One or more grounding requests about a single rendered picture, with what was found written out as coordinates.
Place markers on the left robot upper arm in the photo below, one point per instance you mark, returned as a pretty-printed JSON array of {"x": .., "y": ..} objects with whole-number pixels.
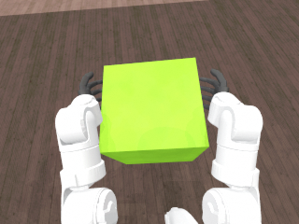
[{"x": 90, "y": 206}]

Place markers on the right robot upper arm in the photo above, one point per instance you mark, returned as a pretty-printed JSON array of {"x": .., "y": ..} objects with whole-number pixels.
[{"x": 230, "y": 206}]

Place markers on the right robot forearm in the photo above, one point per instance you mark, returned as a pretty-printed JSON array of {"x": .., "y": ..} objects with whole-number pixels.
[{"x": 238, "y": 139}]

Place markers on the carton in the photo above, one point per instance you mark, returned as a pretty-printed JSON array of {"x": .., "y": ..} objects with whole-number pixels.
[{"x": 152, "y": 112}]

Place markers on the right robot hand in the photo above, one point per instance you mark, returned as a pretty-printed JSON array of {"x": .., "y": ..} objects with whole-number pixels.
[{"x": 220, "y": 85}]

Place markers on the left robot hand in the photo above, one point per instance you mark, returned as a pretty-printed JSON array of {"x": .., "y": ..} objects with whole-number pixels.
[{"x": 85, "y": 87}]

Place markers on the right robot thigh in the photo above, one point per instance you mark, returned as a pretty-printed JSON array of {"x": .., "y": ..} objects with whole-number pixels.
[{"x": 179, "y": 216}]

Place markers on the left robot forearm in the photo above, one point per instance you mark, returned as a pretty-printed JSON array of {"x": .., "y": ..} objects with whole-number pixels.
[{"x": 77, "y": 135}]

